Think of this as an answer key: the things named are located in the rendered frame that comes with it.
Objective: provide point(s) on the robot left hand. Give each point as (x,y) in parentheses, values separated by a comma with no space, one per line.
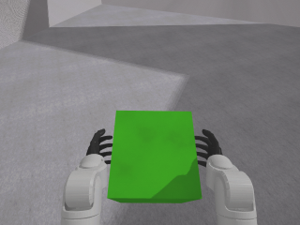
(95,146)

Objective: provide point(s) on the carton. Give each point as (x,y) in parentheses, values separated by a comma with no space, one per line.
(154,158)

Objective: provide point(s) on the robot right forearm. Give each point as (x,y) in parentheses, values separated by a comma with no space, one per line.
(233,191)

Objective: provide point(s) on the robot right hand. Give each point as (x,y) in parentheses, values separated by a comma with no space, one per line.
(212,147)

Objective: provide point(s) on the robot left forearm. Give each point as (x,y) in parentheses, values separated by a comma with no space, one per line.
(82,193)

